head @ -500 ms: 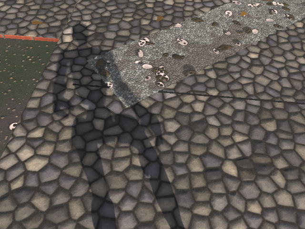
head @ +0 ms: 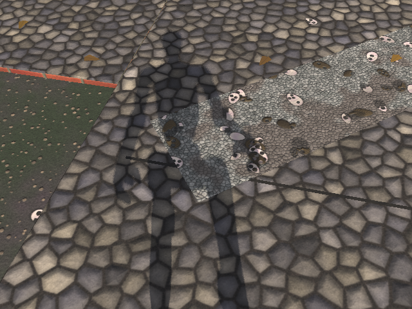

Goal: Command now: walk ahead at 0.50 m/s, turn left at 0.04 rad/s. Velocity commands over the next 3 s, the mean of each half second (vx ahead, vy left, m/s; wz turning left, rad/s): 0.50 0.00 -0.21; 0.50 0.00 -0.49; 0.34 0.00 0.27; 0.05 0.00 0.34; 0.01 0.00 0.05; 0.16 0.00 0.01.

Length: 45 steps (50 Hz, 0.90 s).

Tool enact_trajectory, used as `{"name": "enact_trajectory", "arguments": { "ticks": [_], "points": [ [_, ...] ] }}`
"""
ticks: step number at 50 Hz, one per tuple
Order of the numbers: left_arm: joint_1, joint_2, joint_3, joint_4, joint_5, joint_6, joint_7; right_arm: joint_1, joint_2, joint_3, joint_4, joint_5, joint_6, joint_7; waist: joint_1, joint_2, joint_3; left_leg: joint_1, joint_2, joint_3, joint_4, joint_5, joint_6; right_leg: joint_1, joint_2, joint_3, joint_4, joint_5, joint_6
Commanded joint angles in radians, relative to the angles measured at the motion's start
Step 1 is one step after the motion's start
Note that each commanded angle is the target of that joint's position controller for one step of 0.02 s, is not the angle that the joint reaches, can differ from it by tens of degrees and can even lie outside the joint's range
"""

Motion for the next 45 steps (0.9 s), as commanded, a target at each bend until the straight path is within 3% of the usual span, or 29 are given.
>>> {"name": "enact_trajectory", "arguments": {
  "ticks": [1,4,7,9,10,11,12,13,14,15,16,17,19,22,25,29,33,34,36,37,38,39,40,41,42,43,44,45],
  "points": [
    [-0.020,0.169,0.039,-0.052,-0.009,-0.007,0.013,-0.072,-0.021,0.002,-0.075,0.001,-0.016,0.006,-0.005,-0.110,0.016,0.018,-0.012,0.025,-0.175,0.165,-0.008,-0.013,-0.233,0.123,-0.114,0.266,-0.141],
    [0.038,0.179,0.042,-0.022,-0.017,0.002,0.015,-0.164,-0.024,0.004,-0.104,0.010,-0.023,0.017,0.028,-0.111,0.037,0.040,-0.036,0.038,-0.274,0.215,-0.001,0.029,-0.256,0.122,-0.101,0.225,-0.137],
    [0.064,0.183,0.045,0.001,-0.022,0.018,0.020,-0.222,-0.043,-0.001,-0.137,0.014,-0.033,0.033,0.024,-0.115,0.057,0.028,-0.046,0.024,-0.335,0.147,0.029,0.116,-0.305,0.155,-0.052,0.254,-0.123],
    [0.052,0.200,0.051,0.004,-0.023,0.029,0.026,-0.184,-0.070,-0.012,-0.136,0.012,-0.041,0.038,-0.016,-0.126,0.035,0.111,-0.068,0.028,-0.372,0.080,0.050,0.143,-0.318,0.180,0.011,0.334,-0.106],
    [0.028,0.210,0.052,-0.001,-0.023,0.033,0.028,-0.107,-0.093,-0.025,-0.116,0.009,-0.045,0.035,-0.068,-0.129,-0.008,0.237,-0.093,0.050,-0.403,0.072,0.066,0.128,-0.296,0.167,0.095,0.456,-0.090],
    [0.019,0.191,0.044,-0.008,-0.016,0.035,0.029,0.042,-0.141,-0.050,-0.073,0.005,-0.046,0.025,-0.136,-0.110,-0.109,0.465,-0.089,0.051,-0.403,0.096,0.094,0.060,-0.241,0.134,0.262,0.504,-0.063],
    [0.014,0.132,0.020,-0.041,0.007,0.032,0.028,0.228,-0.217,-0.071,-0.045,-0.012,-0.044,0.013,-0.203,-0.007,-0.271,0.776,0.098,-0.136,-0.362,0.119,0.157,-0.144,-0.167,0.087,0.569,0.248,-0.022],
    [0.162,0.012,-0.013,-0.049,-0.008,0.013,0.024,0.272,-0.279,-0.083,-0.024,-0.018,-0.033,0.016,-0.134,0.265,-0.404,1.078,0.323,-0.568,-0.458,-0.050,0.302,-0.515,-0.015,0.067,0.894,-0.388,0.033],
    [0.118,0.128,0.014,-0.028,-0.034,0.002,0.023,0.270,-0.175,-0.059,-0.030,-0.009,-0.030,0.015,-0.173,0.167,-0.363,1.022,0.303,-0.625,-0.531,-0.203,0.283,-0.616,-0.061,0.176,1.019,-0.421,0.033],
    [0.027,0.176,0.031,-0.056,-0.048,0.000,0.023,0.203,-0.133,-0.045,-0.033,-0.002,-0.032,0.012,-0.165,0.115,-0.208,0.891,0.272,-0.467,-0.555,-0.192,0.236,-0.668,-0.103,0.161,1.037,-0.330,0.028],
    [-0.019,0.165,0.032,-0.064,-0.040,0.003,0.028,0.131,-0.108,-0.035,-0.037,-0.004,-0.034,0.012,-0.133,0.053,-0.132,0.754,0.232,-0.355,-0.586,-0.121,0.210,-0.635,-0.147,0.139,1.005,-0.242,0.033],
    [-0.040,0.154,0.037,-0.068,-0.026,0.011,0.031,0.079,-0.078,-0.028,-0.035,-0.008,-0.037,0.016,-0.105,0.047,-0.074,0.645,0.196,-0.268,-0.623,-0.057,0.197,-0.600,-0.172,0.137,0.959,-0.185,0.038],
    [-0.003,0.113,0.038,-0.062,-0.029,0.038,0.029,0.033,-0.058,-0.027,-0.024,-0.018,-0.050,0.019,-0.056,0.072,-0.039,0.524,0.159,-0.146,-0.692,0.016,0.186,-0.508,-0.203,0.138,0.923,-0.121,0.044],
    [-0.032,0.083,0.039,-0.087,-0.024,0.065,0.029,0.028,-0.084,-0.039,0.004,-0.019,-0.063,0.013,-0.037,0.033,0.002,0.484,0.160,-0.026,-0.737,0.131,0.196,-0.545,-0.213,0.145,0.876,-0.039,0.057],
    [-0.093,0.076,0.039,-0.115,-0.020,0.064,0.021,0.049,-0.103,-0.047,0.028,-0.021,-0.058,0.000,-0.048,0.015,0.023,0.518,0.146,0.074,-0.748,0.185,0.188,-0.593,-0.208,0.145,0.739,0.104,0.065],
    [-0.234,0.052,0.025,-0.164,-0.016,0.055,-0.007,0.085,-0.136,-0.054,0.047,-0.012,-0.043,-0.012,-0.101,-0.009,0.061,0.564,0.142,0.176,-0.749,0.203,0.166,-0.572,-0.192,0.064,0.528,0.229,0.051],
    [-0.340,0.054,0.021,-0.229,-0.018,0.056,-0.030,0.146,-0.163,-0.065,0.076,0.006,-0.014,-0.014,-0.134,-0.011,0.094,0.709,0.184,0.215,-0.696,0.270,0.151,-0.617,-0.173,0.011,0.424,0.148,0.019],
    [-0.348,0.060,0.023,-0.243,-0.019,0.057,-0.036,0.148,-0.170,-0.068,0.079,0.010,-0.005,-0.015,-0.128,-0.003,0.091,0.739,0.192,0.227,-0.666,0.334,0.143,-0.607,-0.161,-0.006,0.409,0.106,0.005],
    [-0.313,0.089,0.039,-0.256,-0.019,0.062,-0.042,0.127,-0.198,-0.075,0.073,0.017,0.008,-0.020,-0.087,0.034,0.041,0.769,0.193,0.258,-0.547,0.648,0.119,-0.502,-0.102,-0.063,0.400,0.007,-0.032],
    [-0.242,0.115,0.054,-0.246,-0.020,0.065,-0.041,0.116,-0.211,-0.078,0.068,0.020,0.016,-0.023,-0.041,0.051,-0.009,0.768,0.185,0.271,-0.430,0.804,0.107,-0.400,-0.060,-0.090,0.400,-0.039,-0.055],
    [-0.104,0.158,0.081,-0.214,-0.023,0.066,-0.035,0.097,-0.214,-0.077,0.063,0.025,0.023,-0.026,0.041,0.042,-0.080,0.715,0.156,0.296,-0.243,0.848,0.082,-0.208,-0.013,-0.105,0.341,-0.003,-0.088],
    [0.065,0.232,0.118,-0.171,-0.022,0.073,-0.017,0.099,-0.192,-0.066,0.052,0.016,0.019,-0.030,0.119,-0.017,-0.170,0.514,0.116,0.300,0.028,0.648,0.037,0.095,-0.036,-0.005,0.298,0.043,-0.134],
    [0.068,0.358,0.140,-0.165,-0.029,0.071,-0.004,0.187,-0.038,-0.019,-0.006,-0.027,-0.006,-0.016,0.013,-0.300,-0.233,0.031,-0.067,0.257,0.404,-0.290,-0.031,0.454,-0.308,0.525,0.251,-0.037,-0.306],
    [0.097,0.303,0.117,-0.203,-0.017,0.054,-0.008,0.119,-0.080,-0.015,-0.023,0.003,-0.052,-0.001,0.057,-0.211,-0.401,-0.104,-0.141,-0.006,0.554,-0.470,-0.026,0.542,-0.415,0.879,0.075,-0.165,-0.389],
    [0.069,0.236,0.097,-0.194,-0.007,0.040,-0.014,0.005,-0.137,-0.032,-0.055,0.044,-0.074,0.009,0.082,-0.144,-0.273,-0.198,-0.088,-0.043,0.549,-0.378,0.001,0.476,-0.387,0.740,0.045,-0.103,-0.324],
    [0.014,0.205,0.087,-0.196,-0.012,0.033,-0.013,-0.012,-0.125,-0.025,-0.062,0.040,-0.086,0.007,0.041,-0.096,-0.178,-0.179,-0.045,-0.039,0.464,-0.290,0.019,0.333,-0.344,0.608,0.050,-0.028,-0.287],
    [-0.063,0.169,0.076,-0.210,-0.013,0.032,-0.012,-0.008,-0.127,-0.029,-0.046,0.013,-0.085,-0.001,-0.007,-0.051,-0.110,-0.112,-0.010,-0.036,0.374,-0.240,0.015,0.182,-0.301,0.502,0.044,0.074,-0.256],
    [-0.115,0.135,0.063,-0.228,-0.001,0.031,-0.007,0.023,-0.140,-0.038,-0.033,0.002,-0.073,-0.001,-0.047,-0.069,-0.091,-0.030,0.019,-0.039,0.318,-0.201,0.009,0.076,-0.278,0.428,0.026,0.168,-0.241]
  ]
}}
Next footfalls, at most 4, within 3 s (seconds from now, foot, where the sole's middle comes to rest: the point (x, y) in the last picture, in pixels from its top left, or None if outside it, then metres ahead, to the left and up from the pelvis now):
0.24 left None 0.30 0.15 -0.79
0.78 right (276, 295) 0.54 -0.14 -0.79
1.30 left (247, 199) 0.90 -0.06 -0.79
1.78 right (307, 205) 0.89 -0.28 -0.79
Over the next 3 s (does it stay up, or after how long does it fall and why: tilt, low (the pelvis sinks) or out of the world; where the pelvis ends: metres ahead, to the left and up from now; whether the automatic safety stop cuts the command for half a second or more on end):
stays up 0.90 -0.17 -0.01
